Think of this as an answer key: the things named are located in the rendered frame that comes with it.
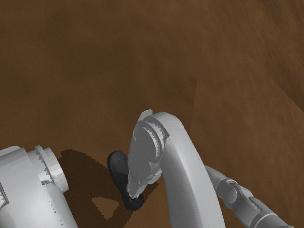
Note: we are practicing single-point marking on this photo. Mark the right robot foot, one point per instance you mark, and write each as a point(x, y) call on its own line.
point(118, 168)

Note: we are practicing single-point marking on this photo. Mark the right robot arm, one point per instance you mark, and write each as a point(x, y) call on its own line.
point(250, 211)

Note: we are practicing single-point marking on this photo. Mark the right robot hand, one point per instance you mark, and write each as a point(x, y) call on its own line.
point(215, 176)

